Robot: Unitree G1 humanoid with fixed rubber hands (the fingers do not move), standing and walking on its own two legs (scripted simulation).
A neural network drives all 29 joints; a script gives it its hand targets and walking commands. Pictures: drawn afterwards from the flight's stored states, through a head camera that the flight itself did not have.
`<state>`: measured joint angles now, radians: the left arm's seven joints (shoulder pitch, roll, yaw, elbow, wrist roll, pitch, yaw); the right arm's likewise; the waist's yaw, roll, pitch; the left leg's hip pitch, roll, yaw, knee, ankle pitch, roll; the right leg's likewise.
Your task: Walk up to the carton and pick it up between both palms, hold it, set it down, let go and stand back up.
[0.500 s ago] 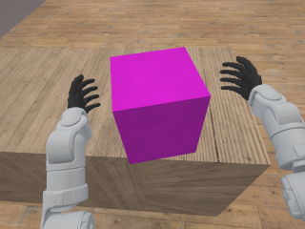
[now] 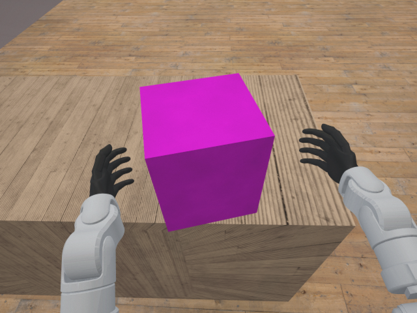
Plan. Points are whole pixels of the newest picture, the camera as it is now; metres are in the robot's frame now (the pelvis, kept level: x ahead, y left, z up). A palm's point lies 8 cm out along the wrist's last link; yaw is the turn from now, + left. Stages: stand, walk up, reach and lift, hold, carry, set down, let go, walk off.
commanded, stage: set down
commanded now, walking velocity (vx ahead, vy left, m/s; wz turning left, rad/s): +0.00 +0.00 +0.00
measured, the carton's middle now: (202, 154) +0.43 +0.05 +0.06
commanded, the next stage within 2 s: let go in 1.78 s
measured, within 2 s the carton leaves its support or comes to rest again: neither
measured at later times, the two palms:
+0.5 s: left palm (116, 232) +0.25 +0.20 +0.06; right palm (354, 221) +0.28 -0.22 +0.06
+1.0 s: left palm (115, 265) +0.22 +0.21 +0.00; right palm (353, 264) +0.22 -0.22 +0.00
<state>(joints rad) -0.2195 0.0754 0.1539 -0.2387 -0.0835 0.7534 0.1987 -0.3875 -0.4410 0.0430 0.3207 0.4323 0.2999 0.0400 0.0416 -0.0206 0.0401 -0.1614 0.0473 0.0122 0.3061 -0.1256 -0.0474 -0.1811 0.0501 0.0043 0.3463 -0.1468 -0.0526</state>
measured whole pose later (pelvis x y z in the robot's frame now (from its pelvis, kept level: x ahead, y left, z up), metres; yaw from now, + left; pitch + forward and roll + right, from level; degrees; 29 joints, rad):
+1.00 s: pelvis +0.03 +0.01 +0.00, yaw -2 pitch -2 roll +0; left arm 0.31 0.06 -0.01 -0.01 -0.02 0.14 0.19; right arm 0.27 -0.34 0.01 0.24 0.28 -0.09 0.13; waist 0.04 -0.03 0.07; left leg -0.08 0.03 0.04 0.28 -0.16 -0.03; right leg -0.11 0.04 0.04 0.32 -0.17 -0.03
